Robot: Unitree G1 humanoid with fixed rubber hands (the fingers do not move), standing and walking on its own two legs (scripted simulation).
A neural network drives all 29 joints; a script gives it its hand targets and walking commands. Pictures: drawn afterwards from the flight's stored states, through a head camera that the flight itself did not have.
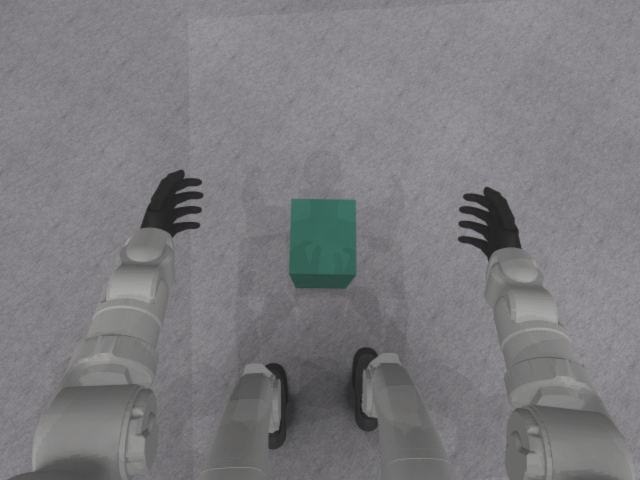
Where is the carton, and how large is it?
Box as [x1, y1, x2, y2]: [289, 199, 356, 288]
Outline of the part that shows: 291,199 289,274 295,287 345,288 356,274 355,200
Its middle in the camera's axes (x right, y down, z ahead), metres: +0.00 +0.02 +0.96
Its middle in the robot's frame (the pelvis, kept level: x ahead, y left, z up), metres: +0.47 -0.02 -0.55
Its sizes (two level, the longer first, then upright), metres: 0.165 0.141 0.285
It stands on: the floor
